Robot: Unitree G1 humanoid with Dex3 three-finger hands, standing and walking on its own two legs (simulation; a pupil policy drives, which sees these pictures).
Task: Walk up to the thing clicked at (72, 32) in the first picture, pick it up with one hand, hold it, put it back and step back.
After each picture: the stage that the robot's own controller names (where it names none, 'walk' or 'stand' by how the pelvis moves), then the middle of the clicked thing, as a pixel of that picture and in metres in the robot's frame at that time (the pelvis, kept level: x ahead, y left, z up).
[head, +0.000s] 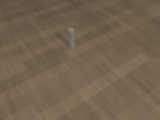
stand; (71, 38) +1.42 +0.11 -0.65
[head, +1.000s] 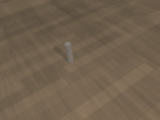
walk; (69, 52) +1.30 +0.25 -0.64
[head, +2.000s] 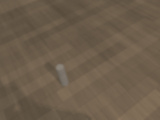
walk; (62, 75) +0.86 +0.28 -0.65
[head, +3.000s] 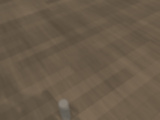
walk; (64, 111) +0.56 +0.18 -0.64
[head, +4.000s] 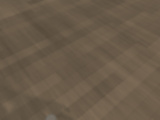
stand; out of the picture +0.44 +0.20 -0.64
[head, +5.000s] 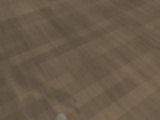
stand; out of the picture +0.44 +0.15 -0.64
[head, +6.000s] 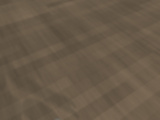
stand; out of the picture +0.43 +0.18 -0.66
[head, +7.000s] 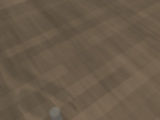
stand; (56, 118) +0.43 +0.19 -0.65
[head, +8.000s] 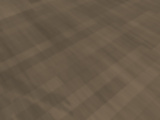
stand; out of the picture +0.37 +0.20 -0.65
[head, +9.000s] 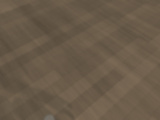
stand; out of the picture +0.41 +0.22 -0.65
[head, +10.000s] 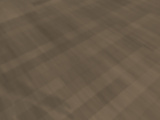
stand; out of the picture +0.39 +0.19 -0.66
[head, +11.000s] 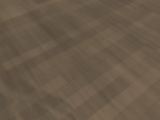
stand; out of the picture +0.40 +0.19 -0.66
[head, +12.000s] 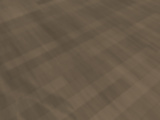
stand; out of the picture +0.40 +0.19 -0.66
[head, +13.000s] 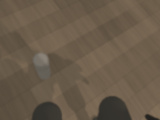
go down; (42, 67) +0.49 +0.15 -0.39
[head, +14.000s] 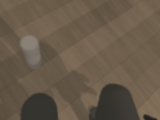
go down; (32, 54) +0.52 +0.16 -0.30
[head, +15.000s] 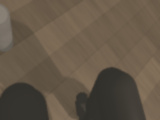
close in; (0, 31) +0.52 +0.19 -0.21
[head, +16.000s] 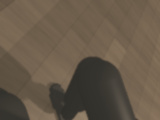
close; out of the picture +0.51 +0.23 -0.18
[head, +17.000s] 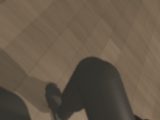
lift; out of the picture +0.48 +0.22 -0.18
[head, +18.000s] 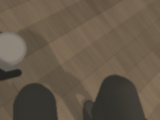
lift; (8, 58) +0.39 +0.21 -0.09
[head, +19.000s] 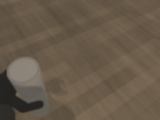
hold; (33, 92) +0.31 +0.16 +0.06
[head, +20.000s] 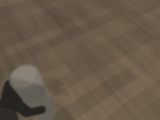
hold; (37, 97) +0.30 +0.15 +0.03
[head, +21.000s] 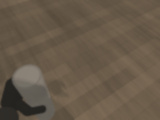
hold; (38, 97) +0.30 +0.15 +0.02
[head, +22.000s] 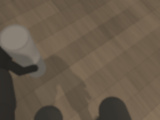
crouch; (28, 56) +0.43 +0.15 -0.04
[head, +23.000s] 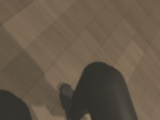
lower; out of the picture +0.50 +0.21 -0.16
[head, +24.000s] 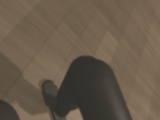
lower; out of the picture +0.50 +0.23 -0.19
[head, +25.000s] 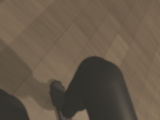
lower; out of the picture +0.48 +0.22 -0.19
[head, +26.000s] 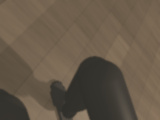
lower; out of the picture +0.48 +0.22 -0.19
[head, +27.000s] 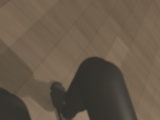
rest; out of the picture +0.47 +0.21 -0.19
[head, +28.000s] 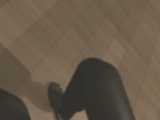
withdraw; out of the picture +0.48 +0.20 -0.19
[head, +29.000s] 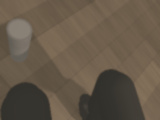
stand; (19, 44) +0.48 +0.16 -0.22
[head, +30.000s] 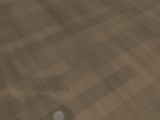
stand; out of the picture +0.40 +0.13 -0.57
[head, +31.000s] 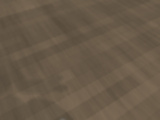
stand; out of the picture +0.40 +0.12 -0.60
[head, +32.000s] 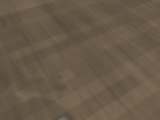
stand; out of the picture +0.40 +0.12 -0.60
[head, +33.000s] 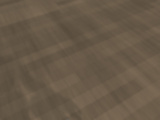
stand; out of the picture +0.42 +0.12 -0.65
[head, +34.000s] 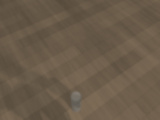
walk; (76, 102) +0.48 +0.04 -0.64
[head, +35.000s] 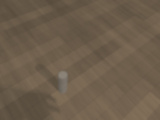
walk; (62, 82) +0.66 +0.09 -0.64
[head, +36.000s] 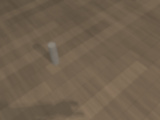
walk; (53, 54) +0.97 +0.27 -0.62
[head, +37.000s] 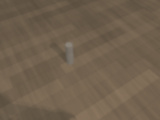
stand; (69, 54) +1.04 +0.14 -0.64
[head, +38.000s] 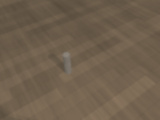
stand; (67, 63) +1.05 +0.15 -0.66
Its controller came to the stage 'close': yes
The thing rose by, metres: 0.69
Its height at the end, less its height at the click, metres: +0.00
